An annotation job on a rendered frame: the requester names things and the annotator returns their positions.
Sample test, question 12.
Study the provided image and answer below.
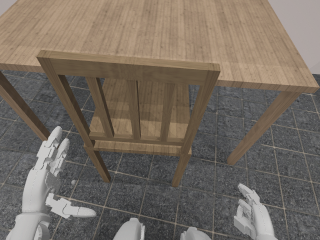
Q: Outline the right robot hand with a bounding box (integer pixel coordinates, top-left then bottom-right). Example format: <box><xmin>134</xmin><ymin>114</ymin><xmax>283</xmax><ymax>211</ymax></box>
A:
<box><xmin>234</xmin><ymin>183</ymin><xmax>275</xmax><ymax>240</ymax></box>

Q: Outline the chair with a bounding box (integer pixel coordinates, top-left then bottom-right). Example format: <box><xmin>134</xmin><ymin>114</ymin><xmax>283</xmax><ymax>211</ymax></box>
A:
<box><xmin>36</xmin><ymin>50</ymin><xmax>221</xmax><ymax>188</ymax></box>

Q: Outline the left robot forearm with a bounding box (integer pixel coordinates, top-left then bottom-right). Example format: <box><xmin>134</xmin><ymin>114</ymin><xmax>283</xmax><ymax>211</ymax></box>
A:
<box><xmin>6</xmin><ymin>212</ymin><xmax>51</xmax><ymax>240</ymax></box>

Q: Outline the robot right thigh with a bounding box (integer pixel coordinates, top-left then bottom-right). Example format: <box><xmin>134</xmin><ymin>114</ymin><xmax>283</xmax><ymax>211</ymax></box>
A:
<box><xmin>180</xmin><ymin>229</ymin><xmax>211</xmax><ymax>240</ymax></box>

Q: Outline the robot left shin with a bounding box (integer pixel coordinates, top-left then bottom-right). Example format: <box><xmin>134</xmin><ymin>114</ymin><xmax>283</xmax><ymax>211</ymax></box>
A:
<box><xmin>129</xmin><ymin>218</ymin><xmax>139</xmax><ymax>222</ymax></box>

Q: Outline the left robot hand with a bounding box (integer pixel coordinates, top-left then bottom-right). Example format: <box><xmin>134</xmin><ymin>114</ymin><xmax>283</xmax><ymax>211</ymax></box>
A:
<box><xmin>22</xmin><ymin>126</ymin><xmax>97</xmax><ymax>220</ymax></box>

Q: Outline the table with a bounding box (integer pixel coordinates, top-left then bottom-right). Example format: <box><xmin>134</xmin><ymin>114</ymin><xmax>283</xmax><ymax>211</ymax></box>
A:
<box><xmin>0</xmin><ymin>0</ymin><xmax>320</xmax><ymax>165</ymax></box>

